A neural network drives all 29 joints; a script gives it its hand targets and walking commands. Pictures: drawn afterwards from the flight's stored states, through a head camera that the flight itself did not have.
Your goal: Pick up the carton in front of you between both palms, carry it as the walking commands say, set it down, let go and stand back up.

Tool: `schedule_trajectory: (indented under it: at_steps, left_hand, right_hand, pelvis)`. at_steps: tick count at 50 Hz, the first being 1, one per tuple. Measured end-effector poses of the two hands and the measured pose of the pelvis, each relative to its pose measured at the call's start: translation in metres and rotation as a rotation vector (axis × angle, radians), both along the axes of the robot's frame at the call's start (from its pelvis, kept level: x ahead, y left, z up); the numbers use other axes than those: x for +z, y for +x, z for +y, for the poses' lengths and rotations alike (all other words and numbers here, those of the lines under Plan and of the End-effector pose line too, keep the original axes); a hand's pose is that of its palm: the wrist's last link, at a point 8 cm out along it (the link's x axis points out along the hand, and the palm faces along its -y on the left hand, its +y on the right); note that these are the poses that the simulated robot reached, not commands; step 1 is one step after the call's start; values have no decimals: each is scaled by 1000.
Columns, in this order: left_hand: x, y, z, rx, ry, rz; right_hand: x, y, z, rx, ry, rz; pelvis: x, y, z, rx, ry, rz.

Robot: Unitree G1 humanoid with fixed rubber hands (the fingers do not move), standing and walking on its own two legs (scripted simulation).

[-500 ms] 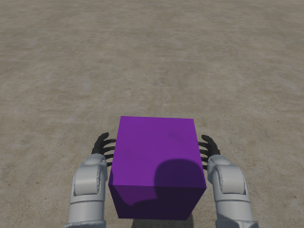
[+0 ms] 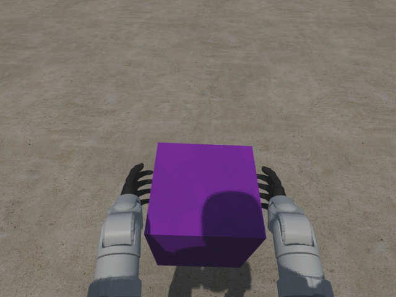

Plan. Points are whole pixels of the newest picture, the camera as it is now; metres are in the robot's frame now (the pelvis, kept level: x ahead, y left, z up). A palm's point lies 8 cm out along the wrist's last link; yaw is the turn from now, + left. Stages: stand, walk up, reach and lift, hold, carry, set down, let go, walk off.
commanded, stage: carry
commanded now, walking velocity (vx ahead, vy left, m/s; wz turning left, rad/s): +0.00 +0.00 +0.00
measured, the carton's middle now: (201, 209) +0.32 +0.00 -0.04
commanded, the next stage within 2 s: hold in 0.60 s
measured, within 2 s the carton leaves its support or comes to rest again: neither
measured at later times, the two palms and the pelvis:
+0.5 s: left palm (130, 204) +0.29 +0.15 +0.05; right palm (278, 204) +0.29 -0.15 +0.04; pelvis -0.01 -0.01 +0.00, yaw +1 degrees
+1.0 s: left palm (149, 185) +0.32 +0.11 +0.06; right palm (299, 223) +0.24 -0.17 +0.05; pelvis +0.00 +0.04 +0.01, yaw -14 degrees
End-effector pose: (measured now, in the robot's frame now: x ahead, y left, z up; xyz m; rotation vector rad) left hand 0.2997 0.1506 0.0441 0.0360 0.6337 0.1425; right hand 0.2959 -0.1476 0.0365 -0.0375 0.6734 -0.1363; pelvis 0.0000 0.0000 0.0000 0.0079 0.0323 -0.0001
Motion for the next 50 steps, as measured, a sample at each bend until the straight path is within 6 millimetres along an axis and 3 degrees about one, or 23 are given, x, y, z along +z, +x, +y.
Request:
schedule_trajectory:
  at_steps: [6, 33, 44, 50]
  left_hand:
    - [-5, -7, 0, 14, 0, 16]
    - [6, -11, -2, 15, -4, -1]
    - [18, 16, -44, -206, -8, -19]
    - [18, 22, -37, -249, -14, 3]
  right_hand:
    - [-4, -2, 0, 13, 1, 16]
    - [5, -10, -2, 16, -11, 4]
    - [15, -49, -36, -207, -11, -12]
    - [17, -55, -26, -249, -13, 14]
  pelvis:
    - [-1, -1, -4, 2, 1, -3]
    - [3, -9, -5, -26, 5, -58]
    - [12, -7, 22, -197, -19, -132]
    - [13, -5, 41, -235, -23, -152]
